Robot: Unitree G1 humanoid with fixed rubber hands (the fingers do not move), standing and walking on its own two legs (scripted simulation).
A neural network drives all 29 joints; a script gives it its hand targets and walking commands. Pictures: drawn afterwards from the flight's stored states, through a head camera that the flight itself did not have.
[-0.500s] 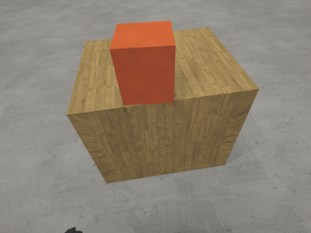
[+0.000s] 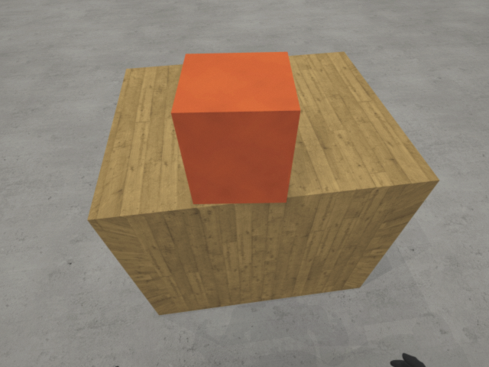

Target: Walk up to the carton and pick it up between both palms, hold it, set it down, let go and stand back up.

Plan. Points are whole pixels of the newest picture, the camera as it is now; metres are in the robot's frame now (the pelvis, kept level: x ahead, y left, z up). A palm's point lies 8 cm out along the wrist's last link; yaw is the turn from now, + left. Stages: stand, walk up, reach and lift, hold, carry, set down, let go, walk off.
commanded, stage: walk up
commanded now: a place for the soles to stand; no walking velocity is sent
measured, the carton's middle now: (238, 131) +0.57 +0.04 +0.05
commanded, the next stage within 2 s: none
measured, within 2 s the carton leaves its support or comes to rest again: neither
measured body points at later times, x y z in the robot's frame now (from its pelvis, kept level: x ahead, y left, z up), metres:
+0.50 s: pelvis +0.04 -0.01 +0.02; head +0.05 -0.01 +0.47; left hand +0.20 +0.24 -0.07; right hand +0.16 -0.28 -0.09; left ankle +0.04 +0.13 -0.71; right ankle +0.04 -0.11 -0.71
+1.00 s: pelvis +0.05 +0.02 +0.01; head +0.05 +0.02 +0.46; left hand +0.13 +0.30 -0.10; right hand +0.10 -0.26 -0.10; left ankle +0.05 +0.13 -0.71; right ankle +0.04 -0.11 -0.71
